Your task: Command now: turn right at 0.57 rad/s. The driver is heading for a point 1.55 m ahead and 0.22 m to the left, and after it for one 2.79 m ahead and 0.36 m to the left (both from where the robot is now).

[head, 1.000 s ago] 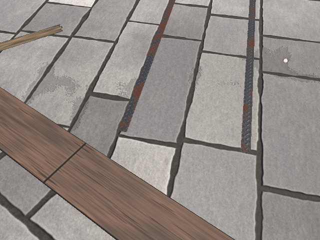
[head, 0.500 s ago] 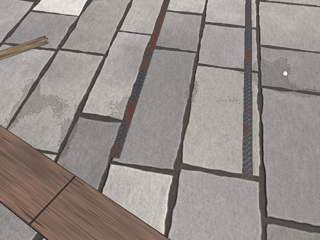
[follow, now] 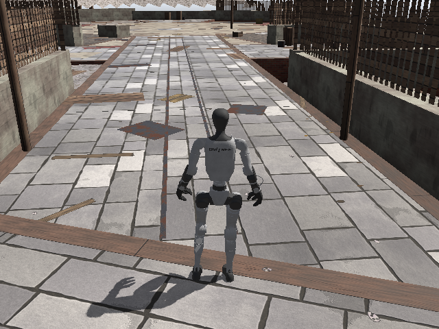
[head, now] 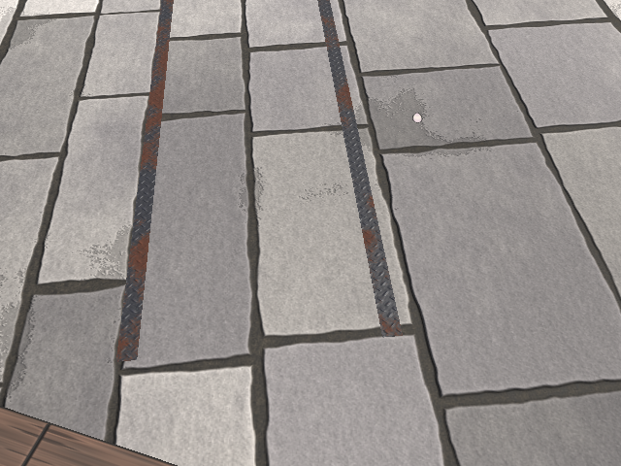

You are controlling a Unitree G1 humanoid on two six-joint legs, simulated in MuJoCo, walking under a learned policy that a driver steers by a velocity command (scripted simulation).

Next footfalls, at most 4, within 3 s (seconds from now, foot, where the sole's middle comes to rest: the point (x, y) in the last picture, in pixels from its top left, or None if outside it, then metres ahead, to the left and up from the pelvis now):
0.16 left None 0.03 0.16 -0.78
0.46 right None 0.00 -0.08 -0.78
1.02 left None -0.01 0.19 -0.78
1.44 right None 0.06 0.00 -0.78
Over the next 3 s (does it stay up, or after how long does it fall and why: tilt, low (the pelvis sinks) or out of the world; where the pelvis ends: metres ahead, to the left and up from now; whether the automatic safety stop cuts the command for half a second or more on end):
stays up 0.64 0.09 -0.15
